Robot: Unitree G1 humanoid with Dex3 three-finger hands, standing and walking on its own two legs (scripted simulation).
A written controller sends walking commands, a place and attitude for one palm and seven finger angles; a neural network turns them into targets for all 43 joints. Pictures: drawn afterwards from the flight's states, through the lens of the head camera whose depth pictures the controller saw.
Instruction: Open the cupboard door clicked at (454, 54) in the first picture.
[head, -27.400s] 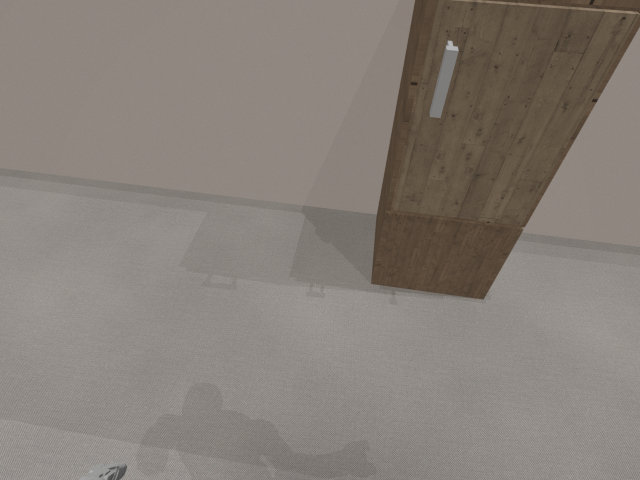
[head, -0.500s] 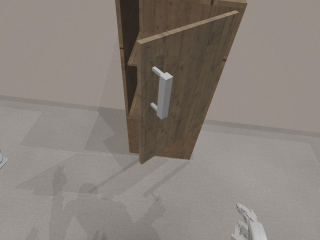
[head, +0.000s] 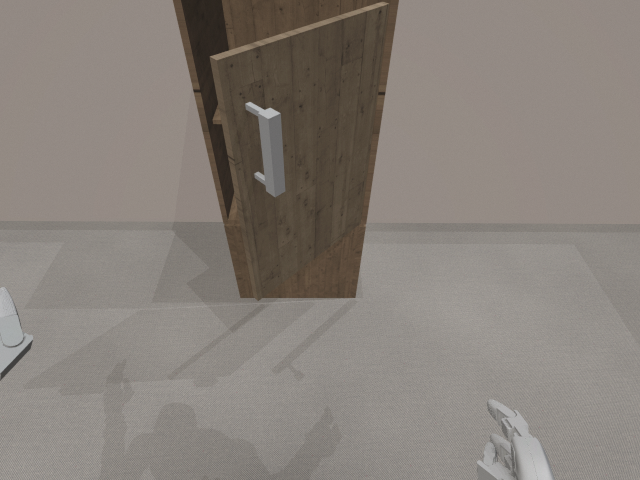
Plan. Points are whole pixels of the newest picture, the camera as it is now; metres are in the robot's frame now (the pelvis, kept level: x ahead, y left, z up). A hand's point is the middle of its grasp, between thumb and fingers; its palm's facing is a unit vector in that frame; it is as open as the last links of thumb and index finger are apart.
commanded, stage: stop stepping back and stand still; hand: left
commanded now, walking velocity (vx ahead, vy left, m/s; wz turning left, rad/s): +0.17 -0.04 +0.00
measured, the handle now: (264, 150) +0.61 +0.12 +0.10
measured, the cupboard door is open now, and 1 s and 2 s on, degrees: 45 45 45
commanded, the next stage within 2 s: let the arm hang, fingers relaxed in 0.48 s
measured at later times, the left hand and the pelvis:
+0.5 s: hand out of the picture +0.14 +0.27 +0.17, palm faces +0.46 -0.77 -0.44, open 7.4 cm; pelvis -0.04 +0.00 +0.00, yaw +3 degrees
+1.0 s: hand out of the picture -0.06 +0.18 -0.17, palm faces +0.11 -0.97 -0.22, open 7.0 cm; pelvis -0.07 -0.01 +0.00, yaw +6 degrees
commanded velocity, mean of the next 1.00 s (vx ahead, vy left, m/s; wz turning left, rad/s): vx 0.07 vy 0.00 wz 0.00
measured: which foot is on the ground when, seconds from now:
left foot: down 0.00-0.04, up 0.06-0.22, down 0.24-1.00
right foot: down 0.00-1.00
